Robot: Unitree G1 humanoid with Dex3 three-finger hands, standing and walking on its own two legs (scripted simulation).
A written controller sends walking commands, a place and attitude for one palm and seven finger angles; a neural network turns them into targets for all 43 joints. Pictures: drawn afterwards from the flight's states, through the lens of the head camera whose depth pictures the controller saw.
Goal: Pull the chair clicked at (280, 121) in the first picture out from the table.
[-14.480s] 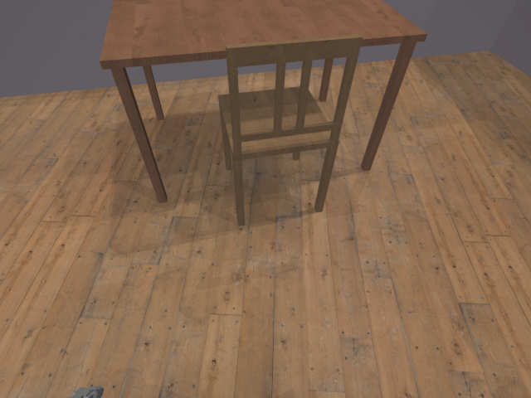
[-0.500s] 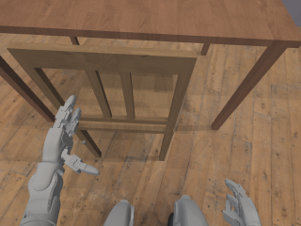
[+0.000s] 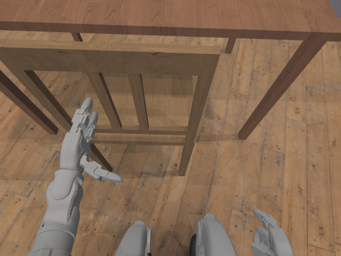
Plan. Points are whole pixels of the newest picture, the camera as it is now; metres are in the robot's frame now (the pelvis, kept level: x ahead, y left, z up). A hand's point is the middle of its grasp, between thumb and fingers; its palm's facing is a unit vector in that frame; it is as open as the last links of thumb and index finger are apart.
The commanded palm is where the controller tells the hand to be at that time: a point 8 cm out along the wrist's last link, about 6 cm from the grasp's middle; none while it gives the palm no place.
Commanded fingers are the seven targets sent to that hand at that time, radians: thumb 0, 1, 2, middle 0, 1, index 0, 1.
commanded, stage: aim the fingers beside a spindle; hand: left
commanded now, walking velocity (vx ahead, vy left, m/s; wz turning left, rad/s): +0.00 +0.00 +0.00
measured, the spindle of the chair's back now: (107, 103) +0.48 +0.18 +0.00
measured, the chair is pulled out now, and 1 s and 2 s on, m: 0.00 0.00 0.00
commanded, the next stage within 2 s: push the fingers through the gap in 0.50 s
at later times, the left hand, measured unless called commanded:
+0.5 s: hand (98, 152) +0.34 +0.17 +0.02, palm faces -0.02 -1.00 -0.04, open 16.9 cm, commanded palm +0.32 +0.22 +0.02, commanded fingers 0.00 -0.50 0.30 -0.06 -0.08 -0.06 -0.08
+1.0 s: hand (101, 139) +0.37 +0.17 +0.02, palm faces -0.03 -1.00 -0.04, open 16.9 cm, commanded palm +0.35 +0.22 +0.02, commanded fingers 0.00 -0.50 0.30 -0.06 -0.08 -0.06 -0.08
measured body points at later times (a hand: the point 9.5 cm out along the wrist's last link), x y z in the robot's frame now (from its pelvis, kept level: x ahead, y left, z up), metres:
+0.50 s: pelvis +0.00 +0.00 +0.00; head +0.12 +0.01 +0.43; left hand +0.33 +0.23 +0.02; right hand +0.17 -0.25 -0.10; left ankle -0.01 +0.12 -0.62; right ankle +0.05 -0.13 -0.62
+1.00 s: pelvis +0.00 +0.01 +0.00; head +0.12 +0.01 +0.43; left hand +0.36 +0.22 +0.02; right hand +0.14 -0.25 -0.11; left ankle -0.01 +0.12 -0.62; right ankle +0.05 -0.13 -0.62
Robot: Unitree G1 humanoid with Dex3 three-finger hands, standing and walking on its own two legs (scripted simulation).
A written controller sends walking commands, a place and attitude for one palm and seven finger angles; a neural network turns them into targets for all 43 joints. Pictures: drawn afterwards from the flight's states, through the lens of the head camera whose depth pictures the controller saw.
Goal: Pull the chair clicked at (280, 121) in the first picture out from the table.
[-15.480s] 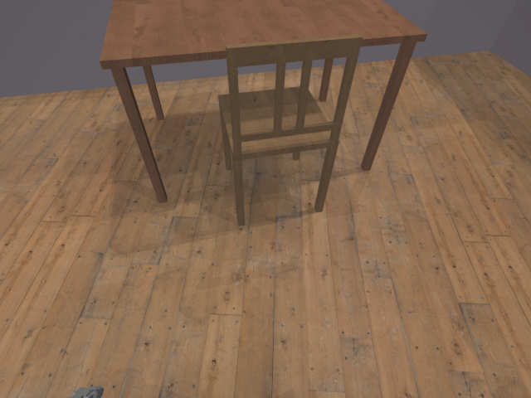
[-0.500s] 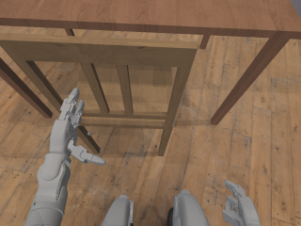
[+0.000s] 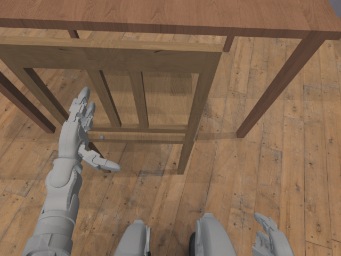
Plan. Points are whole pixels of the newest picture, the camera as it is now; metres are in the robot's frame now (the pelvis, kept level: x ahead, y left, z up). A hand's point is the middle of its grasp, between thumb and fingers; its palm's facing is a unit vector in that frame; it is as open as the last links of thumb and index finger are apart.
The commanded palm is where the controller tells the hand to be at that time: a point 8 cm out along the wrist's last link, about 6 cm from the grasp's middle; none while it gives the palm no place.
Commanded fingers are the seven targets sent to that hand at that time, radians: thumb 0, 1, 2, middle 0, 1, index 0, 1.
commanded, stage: push the fingers through the gap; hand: left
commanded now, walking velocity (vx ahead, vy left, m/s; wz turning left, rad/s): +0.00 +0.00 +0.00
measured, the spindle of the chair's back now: (107, 102) +0.48 +0.17 +0.00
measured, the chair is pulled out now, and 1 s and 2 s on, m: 0.00 0.00 0.00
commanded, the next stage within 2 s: hook a spindle and tug to test in 1.20 s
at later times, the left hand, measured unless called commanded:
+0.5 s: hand (106, 117) +0.43 +0.17 +0.02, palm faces -0.01 -1.00 -0.04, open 16.9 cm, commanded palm +0.41 +0.21 +0.02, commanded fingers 0.00 -0.50 0.30 -0.06 -0.08 -0.06 -0.08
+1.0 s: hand (110, 105) +0.46 +0.16 +0.02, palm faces +0.00 -1.00 -0.05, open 16.9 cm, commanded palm +0.43 +0.21 +0.02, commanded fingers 0.00 -0.50 0.30 -0.06 -0.08 -0.06 -0.08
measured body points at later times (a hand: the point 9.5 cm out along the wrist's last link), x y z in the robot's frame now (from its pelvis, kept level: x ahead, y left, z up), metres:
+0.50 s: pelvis +0.00 +0.00 +0.00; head +0.14 +0.01 +0.43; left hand +0.42 +0.22 +0.02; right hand +0.10 -0.26 -0.12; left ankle -0.01 +0.11 -0.62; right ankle +0.05 -0.13 -0.62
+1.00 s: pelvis +0.00 +0.00 +0.00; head +0.15 +0.01 +0.42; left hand +0.45 +0.21 +0.02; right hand +0.07 -0.26 -0.12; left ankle -0.01 +0.11 -0.62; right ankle +0.05 -0.13 -0.62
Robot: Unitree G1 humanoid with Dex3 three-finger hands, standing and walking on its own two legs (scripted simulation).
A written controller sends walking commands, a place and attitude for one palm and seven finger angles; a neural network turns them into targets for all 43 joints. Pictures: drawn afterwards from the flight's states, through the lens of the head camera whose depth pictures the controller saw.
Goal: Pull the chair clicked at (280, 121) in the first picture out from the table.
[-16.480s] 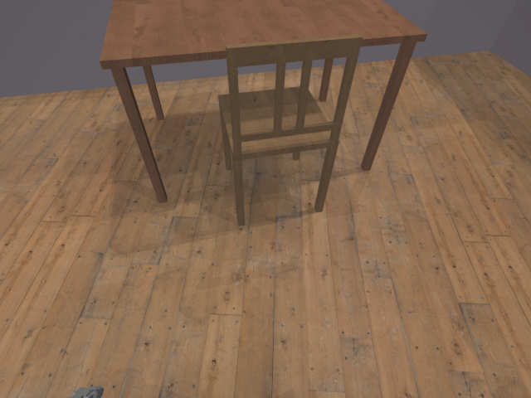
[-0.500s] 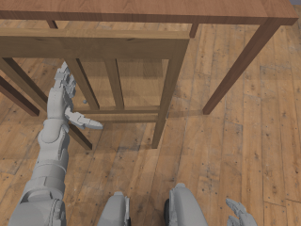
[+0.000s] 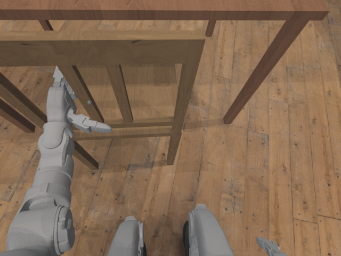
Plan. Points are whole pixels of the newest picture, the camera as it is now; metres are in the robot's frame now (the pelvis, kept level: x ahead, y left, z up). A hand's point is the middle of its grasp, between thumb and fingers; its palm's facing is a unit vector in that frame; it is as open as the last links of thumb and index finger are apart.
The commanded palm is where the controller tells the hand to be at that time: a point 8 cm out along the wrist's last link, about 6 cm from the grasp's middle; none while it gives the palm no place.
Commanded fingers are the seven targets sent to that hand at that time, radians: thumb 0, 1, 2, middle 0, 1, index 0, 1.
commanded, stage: push the fingers through the gap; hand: left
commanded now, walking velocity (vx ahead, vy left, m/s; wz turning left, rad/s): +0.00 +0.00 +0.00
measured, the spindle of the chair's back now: (86, 98) +0.48 +0.18 +0.00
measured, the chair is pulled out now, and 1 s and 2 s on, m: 0.00 0.00 0.02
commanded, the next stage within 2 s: hook a spindle and tug to test in 0.20 s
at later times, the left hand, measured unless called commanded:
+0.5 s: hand (86, 104) +0.45 +0.17 +0.02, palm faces +0.02 -1.00 -0.04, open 16.5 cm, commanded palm +0.43 +0.21 +0.03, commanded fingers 0.00 -0.50 0.30 -0.25 -0.68 -0.25 -0.68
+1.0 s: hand (90, 104) +0.45 +0.17 +0.02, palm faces +0.03 -1.00 -0.05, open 8.7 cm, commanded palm +0.42 +0.21 +0.03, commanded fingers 0.00 0.68 0.80 -0.50 -1.45 -0.50 -1.45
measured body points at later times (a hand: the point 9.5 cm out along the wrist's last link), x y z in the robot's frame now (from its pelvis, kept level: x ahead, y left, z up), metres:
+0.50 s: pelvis +0.00 +0.00 +0.00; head +0.15 +0.02 +0.42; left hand +0.45 +0.23 +0.03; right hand +0.09 -0.26 -0.12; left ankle -0.01 +0.11 -0.62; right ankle +0.06 -0.13 -0.62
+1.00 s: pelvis +0.00 +0.00 +0.00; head +0.15 +0.01 +0.43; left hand +0.45 +0.22 +0.02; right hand +0.08 -0.26 -0.12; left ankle -0.01 +0.11 -0.62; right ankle +0.06 -0.13 -0.62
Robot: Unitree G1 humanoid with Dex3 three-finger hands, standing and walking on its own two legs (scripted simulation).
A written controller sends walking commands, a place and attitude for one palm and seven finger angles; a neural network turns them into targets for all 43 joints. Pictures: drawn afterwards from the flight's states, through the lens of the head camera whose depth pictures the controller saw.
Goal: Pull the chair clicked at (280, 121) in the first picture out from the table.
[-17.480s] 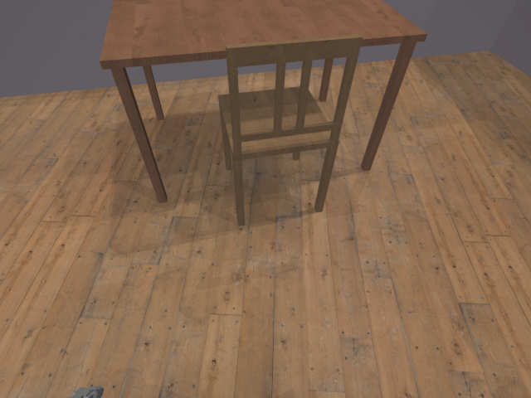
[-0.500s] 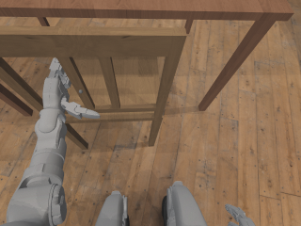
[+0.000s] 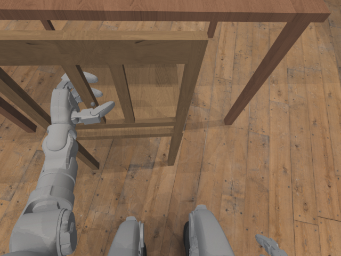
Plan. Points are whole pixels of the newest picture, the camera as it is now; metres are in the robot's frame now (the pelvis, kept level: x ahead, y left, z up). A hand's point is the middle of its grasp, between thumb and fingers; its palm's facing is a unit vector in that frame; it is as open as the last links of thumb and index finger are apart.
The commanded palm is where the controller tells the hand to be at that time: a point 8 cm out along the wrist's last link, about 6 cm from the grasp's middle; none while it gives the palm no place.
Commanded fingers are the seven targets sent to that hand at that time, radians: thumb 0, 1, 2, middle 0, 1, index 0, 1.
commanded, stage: hook a spindle and tug to test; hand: left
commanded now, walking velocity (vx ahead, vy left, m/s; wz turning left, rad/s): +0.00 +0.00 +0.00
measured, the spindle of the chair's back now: (88, 98) +0.48 +0.18 +0.00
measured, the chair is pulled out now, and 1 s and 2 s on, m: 0.00 0.02 0.10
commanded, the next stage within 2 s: step backward, pulling the chair out in 0.80 s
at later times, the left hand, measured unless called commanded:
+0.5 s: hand (95, 104) +0.45 +0.16 +0.02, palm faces +0.04 -1.00 -0.03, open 5.5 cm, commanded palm +0.41 +0.20 +0.02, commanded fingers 0.00 0.90 0.90 -0.50 -1.45 -0.50 -1.45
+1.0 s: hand (94, 109) +0.43 +0.16 +0.03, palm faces +0.03 -0.99 -0.12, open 5.6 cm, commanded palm +0.41 +0.20 +0.03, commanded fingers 0.00 0.90 0.90 -0.50 -1.45 -0.50 -1.45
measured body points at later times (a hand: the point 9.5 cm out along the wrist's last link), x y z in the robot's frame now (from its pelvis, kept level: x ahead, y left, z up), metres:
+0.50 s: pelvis +0.01 +0.00 +0.00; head +0.15 +0.01 +0.43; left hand +0.44 +0.21 +0.03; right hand +0.09 -0.26 -0.12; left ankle -0.01 +0.11 -0.62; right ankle +0.06 -0.13 -0.62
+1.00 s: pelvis +0.03 +0.00 +0.04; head +0.18 +0.01 +0.46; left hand +0.43 +0.21 +0.04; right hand +0.14 -0.25 -0.09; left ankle -0.01 +0.11 -0.62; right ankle +0.06 -0.14 -0.62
